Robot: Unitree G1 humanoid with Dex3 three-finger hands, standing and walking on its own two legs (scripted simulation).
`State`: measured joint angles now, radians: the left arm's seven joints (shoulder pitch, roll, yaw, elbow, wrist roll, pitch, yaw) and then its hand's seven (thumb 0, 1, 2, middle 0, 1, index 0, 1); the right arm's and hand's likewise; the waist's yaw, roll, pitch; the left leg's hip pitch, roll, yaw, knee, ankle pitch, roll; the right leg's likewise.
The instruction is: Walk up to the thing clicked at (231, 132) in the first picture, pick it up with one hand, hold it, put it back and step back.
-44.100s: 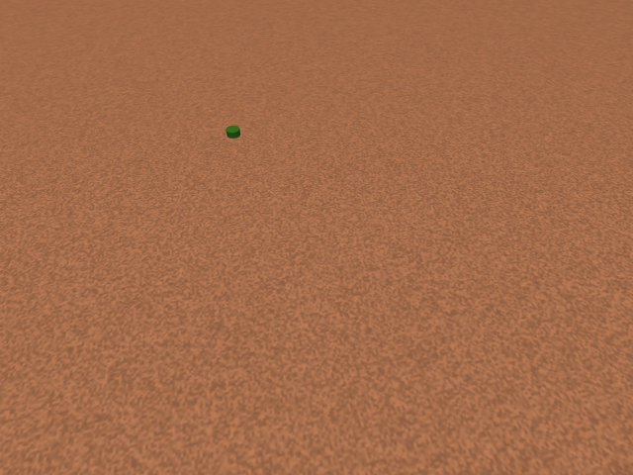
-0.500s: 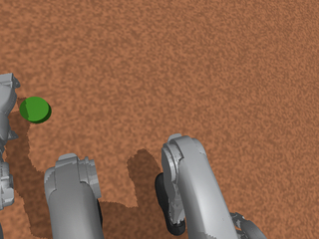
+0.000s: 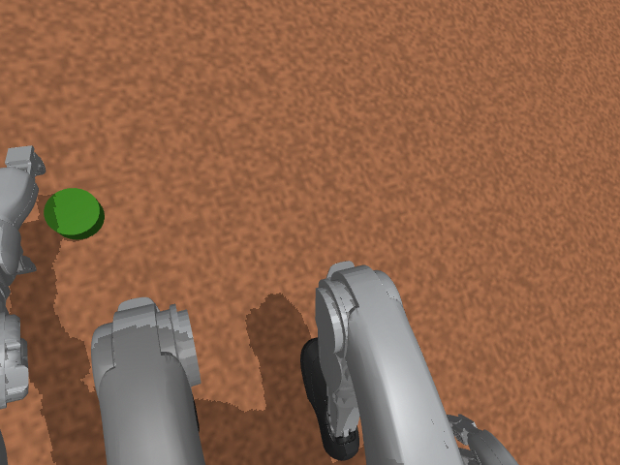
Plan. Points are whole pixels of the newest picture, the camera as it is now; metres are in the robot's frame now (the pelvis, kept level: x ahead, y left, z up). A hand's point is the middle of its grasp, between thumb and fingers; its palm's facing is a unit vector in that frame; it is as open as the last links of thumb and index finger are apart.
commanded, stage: approach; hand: left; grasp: from above
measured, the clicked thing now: (75, 214) +0.48 +0.28 -0.30
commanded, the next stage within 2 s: close in in 0.54 s
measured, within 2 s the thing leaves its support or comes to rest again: neither
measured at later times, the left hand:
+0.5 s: hand (68, 192) +0.48 +0.26 -0.19, palm faces -0.42 -0.09 -0.90, open 13.9 cm
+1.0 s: hand (66, 218) +0.45 +0.27 -0.23, palm faces -0.46 -0.11 -0.88, open 13.9 cm
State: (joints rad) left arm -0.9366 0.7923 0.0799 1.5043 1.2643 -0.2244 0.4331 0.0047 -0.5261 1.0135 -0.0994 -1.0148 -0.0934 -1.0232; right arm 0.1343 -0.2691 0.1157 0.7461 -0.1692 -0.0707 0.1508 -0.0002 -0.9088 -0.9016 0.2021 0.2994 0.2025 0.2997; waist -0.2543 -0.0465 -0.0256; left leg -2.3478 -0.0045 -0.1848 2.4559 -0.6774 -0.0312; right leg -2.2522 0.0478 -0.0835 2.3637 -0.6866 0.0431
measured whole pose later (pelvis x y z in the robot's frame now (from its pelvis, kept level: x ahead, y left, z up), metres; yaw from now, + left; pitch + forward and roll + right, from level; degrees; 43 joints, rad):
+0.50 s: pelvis +0.00 -0.01 +0.00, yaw -1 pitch +33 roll -8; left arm -1.03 0.77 0.12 1.60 1.23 -0.10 0.50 0.01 -0.51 0.99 -0.09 -1.06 -0.10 -1.05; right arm 0.18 -0.29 0.18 0.72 -0.18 -0.08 0.16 0.00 -0.91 -0.90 0.20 0.30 0.20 0.30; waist -0.34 -0.03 0.02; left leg -2.35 0.02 -0.20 2.47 -0.69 -0.04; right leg -2.29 0.07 -0.09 2.37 -0.67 0.05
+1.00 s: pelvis +0.00 +0.00 -0.01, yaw -2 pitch +31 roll -11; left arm -1.03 0.82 0.06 1.66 1.33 -0.24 0.55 0.00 -0.49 0.99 -0.08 -1.05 -0.10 -1.04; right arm 0.11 -0.29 0.19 0.69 -0.21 -0.10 0.17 0.00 -0.90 -0.90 0.20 0.30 0.20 0.30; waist -0.33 -0.10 0.03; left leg -2.35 0.00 -0.22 2.50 -0.70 -0.03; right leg -2.24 0.06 -0.11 2.38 -0.69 0.05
